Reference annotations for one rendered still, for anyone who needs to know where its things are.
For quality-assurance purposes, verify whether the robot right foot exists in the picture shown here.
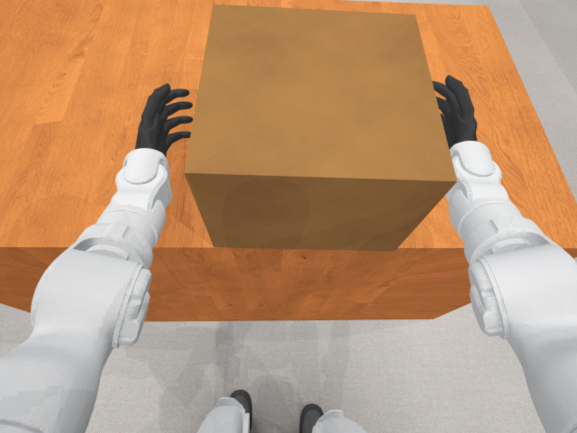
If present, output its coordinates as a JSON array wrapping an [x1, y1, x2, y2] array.
[[299, 404, 324, 433]]

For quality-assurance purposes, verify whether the right robot forearm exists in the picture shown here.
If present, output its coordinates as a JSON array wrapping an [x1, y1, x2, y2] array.
[[445, 141, 577, 272]]

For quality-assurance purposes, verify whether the robot left hand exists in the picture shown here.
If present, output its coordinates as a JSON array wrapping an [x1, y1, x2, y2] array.
[[135, 83, 193, 157]]

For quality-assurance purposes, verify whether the carton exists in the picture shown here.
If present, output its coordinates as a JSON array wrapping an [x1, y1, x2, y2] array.
[[184, 5, 457, 252]]

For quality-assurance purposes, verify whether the robot right hand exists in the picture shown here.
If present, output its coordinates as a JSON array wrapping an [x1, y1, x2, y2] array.
[[432, 75, 478, 150]]

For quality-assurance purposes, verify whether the left robot forearm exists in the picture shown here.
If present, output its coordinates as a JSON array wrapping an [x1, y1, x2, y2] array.
[[31, 148, 172, 330]]

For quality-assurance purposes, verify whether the pedestal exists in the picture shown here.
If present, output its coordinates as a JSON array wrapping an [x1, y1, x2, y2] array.
[[0, 0, 577, 322]]

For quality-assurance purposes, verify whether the robot foot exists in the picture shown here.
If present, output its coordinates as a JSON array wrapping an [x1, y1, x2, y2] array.
[[230, 390, 252, 431], [299, 404, 324, 433]]

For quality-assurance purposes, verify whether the robot right upper arm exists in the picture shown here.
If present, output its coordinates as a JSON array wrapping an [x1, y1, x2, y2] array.
[[468, 244, 577, 433]]

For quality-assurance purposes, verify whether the robot left foot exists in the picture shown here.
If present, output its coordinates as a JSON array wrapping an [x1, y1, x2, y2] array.
[[230, 390, 252, 431]]

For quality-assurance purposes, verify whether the robot left upper arm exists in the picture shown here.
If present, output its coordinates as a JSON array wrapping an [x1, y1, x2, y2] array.
[[0, 249, 152, 433]]

